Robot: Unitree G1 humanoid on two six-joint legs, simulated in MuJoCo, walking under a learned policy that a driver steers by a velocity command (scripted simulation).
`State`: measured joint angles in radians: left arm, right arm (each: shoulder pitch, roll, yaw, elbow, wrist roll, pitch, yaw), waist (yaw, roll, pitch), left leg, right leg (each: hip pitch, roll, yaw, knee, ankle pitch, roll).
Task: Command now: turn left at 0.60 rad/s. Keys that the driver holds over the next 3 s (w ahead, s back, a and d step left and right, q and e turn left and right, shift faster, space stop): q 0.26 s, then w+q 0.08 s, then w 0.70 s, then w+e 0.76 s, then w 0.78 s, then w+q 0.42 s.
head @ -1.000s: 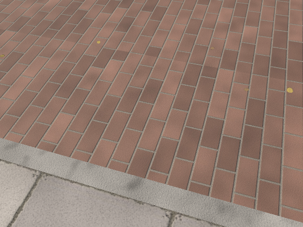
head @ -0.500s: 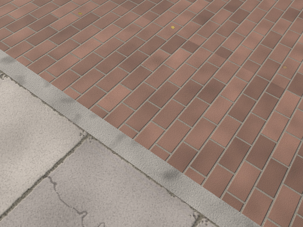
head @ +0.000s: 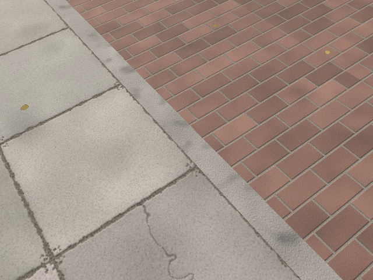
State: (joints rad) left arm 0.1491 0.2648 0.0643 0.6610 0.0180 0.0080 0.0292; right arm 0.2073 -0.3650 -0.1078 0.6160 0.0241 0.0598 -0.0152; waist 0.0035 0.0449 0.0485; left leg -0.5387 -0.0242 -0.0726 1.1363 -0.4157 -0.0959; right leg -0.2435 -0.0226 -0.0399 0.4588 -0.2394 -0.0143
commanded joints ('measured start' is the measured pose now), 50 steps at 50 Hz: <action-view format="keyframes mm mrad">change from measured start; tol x16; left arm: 1 -4 182 50 -64 1 0 6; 27 -111 110 22 -91 -38 -82 -63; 35 301 223 58 -7 -20 -109 -51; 50 312 182 23 83 -41 -86 -21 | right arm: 1 -87 -37 1 -112 -5 -16 5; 11 102 -231 -57 -108 -20 -20 -1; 29 82 -112 12 -23 -9 -89 15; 50 -278 57 71 -60 -1 -162 66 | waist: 1 41 -214 -94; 9 -25 -206 -133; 11 0 270 -154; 32 41 43 -49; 34 79 -322 -117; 50 96 -130 46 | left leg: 1 -87 51 33 -112 -6 -18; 9 315 6 148 -657 208 90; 11 645 336 -362 -746 789 261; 12 542 421 -470 -755 813 443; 16 426 228 -316 -857 29 321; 18 396 209 -320 -910 -90 320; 31 220 183 -315 -818 -65 291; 35 -315 -17 -60 -18 -166 116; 37 -376 49 -48 67 3 123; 50 -73 61 83 -563 482 80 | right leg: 1 196 -249 163 -129 318 -214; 9 73 -262 21 46 288 -111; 10 -48 -210 -55 200 151 -32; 11 -371 -70 -133 547 -392 81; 13 -457 -17 77 781 -405 97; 19 -403 -12 54 529 -49 79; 32 122 4 44 22 7 -18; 35 378 -371 776 -247 -493 -277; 45 177 -149 182 -309 260 -177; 50 193 -184 146 -311 281 -170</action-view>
